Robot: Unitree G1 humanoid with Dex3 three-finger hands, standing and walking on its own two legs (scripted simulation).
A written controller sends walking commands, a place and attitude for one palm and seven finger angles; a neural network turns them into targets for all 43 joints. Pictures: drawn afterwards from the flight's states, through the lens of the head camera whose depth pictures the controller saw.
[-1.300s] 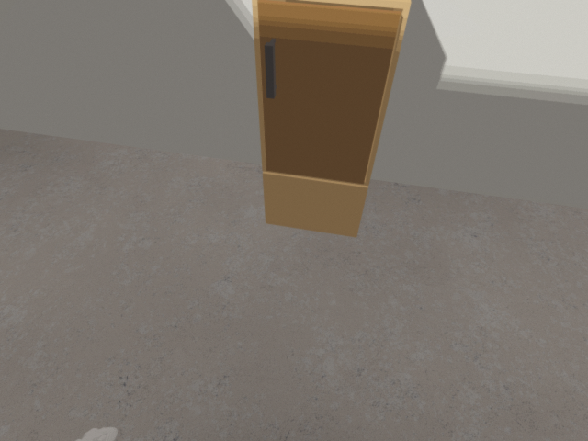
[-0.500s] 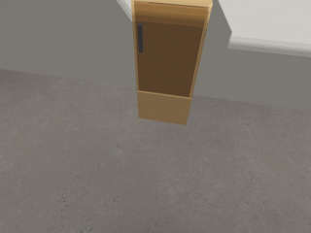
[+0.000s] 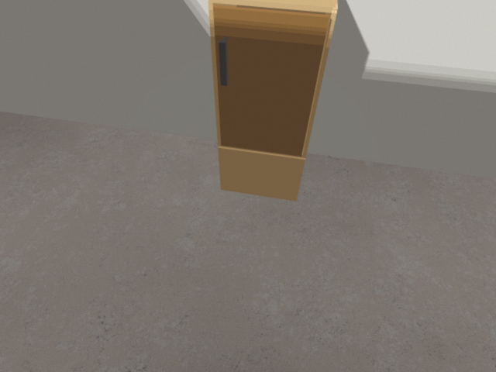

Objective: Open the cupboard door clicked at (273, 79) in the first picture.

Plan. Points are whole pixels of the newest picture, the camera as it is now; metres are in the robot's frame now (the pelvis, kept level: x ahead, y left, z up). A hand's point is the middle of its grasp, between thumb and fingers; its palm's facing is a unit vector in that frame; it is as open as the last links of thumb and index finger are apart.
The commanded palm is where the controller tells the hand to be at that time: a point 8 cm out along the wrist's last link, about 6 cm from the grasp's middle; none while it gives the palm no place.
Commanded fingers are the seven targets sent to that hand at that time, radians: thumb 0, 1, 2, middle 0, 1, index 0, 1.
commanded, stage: look at it before walking up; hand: left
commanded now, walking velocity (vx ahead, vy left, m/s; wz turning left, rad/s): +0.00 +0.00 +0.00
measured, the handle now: (225, 61) +1.12 +0.16 -0.01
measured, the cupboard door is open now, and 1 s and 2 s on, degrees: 0 0 0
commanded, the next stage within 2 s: walk to a spot facing it in 0.14 s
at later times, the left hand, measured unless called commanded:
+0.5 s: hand out of the picture +0.03 +0.22 -0.18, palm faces +0.09 -0.97 -0.22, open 7.4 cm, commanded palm none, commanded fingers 0.00 0.90 0.90 -0.20 -0.30 -0.20 -0.30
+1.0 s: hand (154, 313) +0.27 +0.22 -0.18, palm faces +0.09 -0.98 -0.20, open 7.3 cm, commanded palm none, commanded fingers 0.00 0.90 0.90 -0.20 -0.30 -0.20 -0.30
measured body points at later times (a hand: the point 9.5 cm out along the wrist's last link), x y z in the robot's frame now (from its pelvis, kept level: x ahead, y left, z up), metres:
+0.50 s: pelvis +0.03 +0.01 -0.01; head +0.02 +0.03 +0.44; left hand +0.02 +0.27 -0.17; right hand +0.06 -0.25 -0.15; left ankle +0.02 +0.12 -0.73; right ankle +0.01 -0.12 -0.75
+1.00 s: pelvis +0.20 +0.03 -0.02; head +0.22 +0.03 +0.43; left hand +0.26 +0.27 -0.17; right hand +0.09 -0.17 -0.17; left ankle +0.04 +0.12 -0.74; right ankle +0.34 -0.06 -0.73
